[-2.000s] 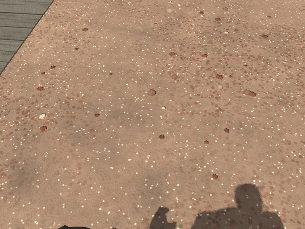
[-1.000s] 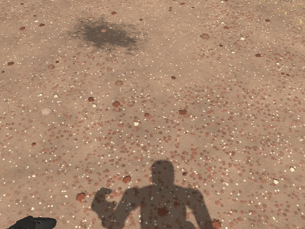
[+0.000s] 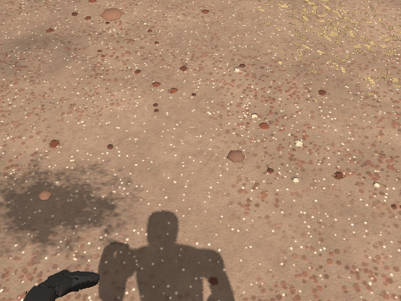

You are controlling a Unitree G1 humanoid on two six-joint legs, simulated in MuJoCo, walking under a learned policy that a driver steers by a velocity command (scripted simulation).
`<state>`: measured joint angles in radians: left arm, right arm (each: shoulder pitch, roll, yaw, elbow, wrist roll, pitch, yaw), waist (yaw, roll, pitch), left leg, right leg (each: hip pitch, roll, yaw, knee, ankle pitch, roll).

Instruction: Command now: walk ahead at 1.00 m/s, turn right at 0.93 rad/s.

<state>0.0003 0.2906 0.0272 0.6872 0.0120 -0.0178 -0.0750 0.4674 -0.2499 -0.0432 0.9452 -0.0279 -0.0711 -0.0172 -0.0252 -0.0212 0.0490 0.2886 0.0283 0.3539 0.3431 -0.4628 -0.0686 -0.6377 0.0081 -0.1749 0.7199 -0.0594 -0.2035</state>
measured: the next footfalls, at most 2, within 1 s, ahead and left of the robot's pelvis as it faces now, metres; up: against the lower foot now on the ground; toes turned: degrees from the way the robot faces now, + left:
right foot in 0.02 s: +0.22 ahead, -0.02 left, +0.00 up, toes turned -7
left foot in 0.42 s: +0.59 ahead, +0.00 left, +0.00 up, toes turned -31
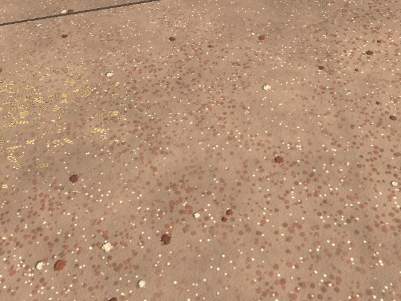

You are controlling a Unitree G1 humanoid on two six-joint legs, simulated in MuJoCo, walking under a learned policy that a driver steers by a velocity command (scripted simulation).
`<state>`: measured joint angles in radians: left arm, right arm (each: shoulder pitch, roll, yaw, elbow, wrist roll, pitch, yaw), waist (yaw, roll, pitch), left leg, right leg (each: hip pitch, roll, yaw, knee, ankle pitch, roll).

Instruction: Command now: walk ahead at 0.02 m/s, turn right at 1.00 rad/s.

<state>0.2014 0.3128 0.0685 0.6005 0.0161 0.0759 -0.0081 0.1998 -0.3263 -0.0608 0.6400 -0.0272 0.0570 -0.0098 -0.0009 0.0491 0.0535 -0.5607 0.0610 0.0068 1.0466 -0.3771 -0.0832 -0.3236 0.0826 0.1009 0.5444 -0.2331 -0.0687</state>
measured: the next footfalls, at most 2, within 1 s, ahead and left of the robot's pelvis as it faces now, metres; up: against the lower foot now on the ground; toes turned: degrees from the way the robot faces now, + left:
left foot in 0.24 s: +0.10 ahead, +0.11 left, +0.00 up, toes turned -20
right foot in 0.68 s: +0.00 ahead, -0.10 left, +0.00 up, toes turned -33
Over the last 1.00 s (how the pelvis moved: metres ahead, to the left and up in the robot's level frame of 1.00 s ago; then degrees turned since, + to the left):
0.41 -0.05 0.03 -60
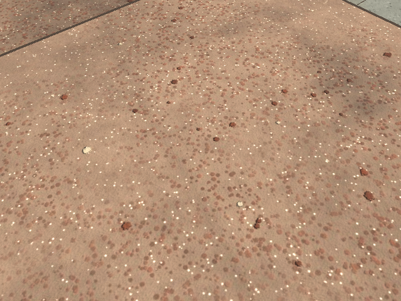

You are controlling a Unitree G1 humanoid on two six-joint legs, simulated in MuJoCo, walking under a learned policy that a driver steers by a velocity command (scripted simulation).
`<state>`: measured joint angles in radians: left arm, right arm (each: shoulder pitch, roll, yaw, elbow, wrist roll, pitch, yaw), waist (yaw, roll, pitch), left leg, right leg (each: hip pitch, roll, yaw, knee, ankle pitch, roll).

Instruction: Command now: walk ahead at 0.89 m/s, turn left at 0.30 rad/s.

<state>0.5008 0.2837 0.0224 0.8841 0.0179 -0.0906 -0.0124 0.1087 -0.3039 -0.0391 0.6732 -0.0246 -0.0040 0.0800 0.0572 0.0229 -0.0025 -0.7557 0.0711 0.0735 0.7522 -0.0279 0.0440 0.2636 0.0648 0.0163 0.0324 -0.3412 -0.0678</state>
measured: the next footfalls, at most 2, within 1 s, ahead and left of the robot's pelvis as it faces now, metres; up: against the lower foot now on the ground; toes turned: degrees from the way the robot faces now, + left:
left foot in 0.10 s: +0.29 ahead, +0.09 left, +0.00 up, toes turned +7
right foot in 0.50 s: +0.63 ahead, +0.02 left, +0.00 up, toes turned +32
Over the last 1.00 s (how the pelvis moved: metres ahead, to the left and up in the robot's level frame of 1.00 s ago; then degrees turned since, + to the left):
0.18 -0.12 -0.01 -33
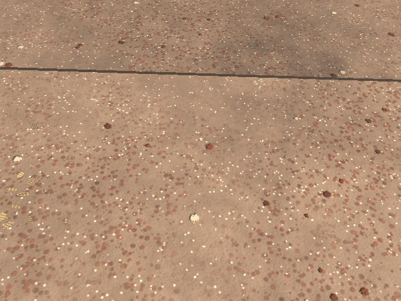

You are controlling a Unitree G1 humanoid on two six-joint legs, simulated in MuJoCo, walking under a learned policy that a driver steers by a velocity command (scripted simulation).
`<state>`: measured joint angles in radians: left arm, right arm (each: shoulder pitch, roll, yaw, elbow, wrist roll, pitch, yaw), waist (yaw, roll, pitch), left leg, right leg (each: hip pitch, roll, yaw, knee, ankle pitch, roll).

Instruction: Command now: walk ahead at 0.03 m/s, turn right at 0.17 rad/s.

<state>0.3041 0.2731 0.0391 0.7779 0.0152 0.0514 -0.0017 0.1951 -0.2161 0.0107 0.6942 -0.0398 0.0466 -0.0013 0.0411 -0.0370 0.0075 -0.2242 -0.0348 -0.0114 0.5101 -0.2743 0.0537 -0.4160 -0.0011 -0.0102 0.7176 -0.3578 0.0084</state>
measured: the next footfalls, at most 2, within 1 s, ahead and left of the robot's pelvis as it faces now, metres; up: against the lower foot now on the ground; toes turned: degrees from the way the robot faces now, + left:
right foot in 0.34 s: -0.03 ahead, -0.11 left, +0.00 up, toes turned -19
left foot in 0.78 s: +0.45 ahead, -0.17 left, +0.00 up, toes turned -18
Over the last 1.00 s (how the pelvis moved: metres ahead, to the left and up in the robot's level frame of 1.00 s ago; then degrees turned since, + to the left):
0.44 0.05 0.02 38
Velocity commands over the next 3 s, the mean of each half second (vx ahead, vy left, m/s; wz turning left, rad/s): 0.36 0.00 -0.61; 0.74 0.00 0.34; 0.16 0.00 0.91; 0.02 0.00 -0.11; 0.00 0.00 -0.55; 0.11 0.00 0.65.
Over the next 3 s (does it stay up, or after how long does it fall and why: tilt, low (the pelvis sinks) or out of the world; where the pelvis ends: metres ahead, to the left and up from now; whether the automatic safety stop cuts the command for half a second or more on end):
stays up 0.61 -0.27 0.01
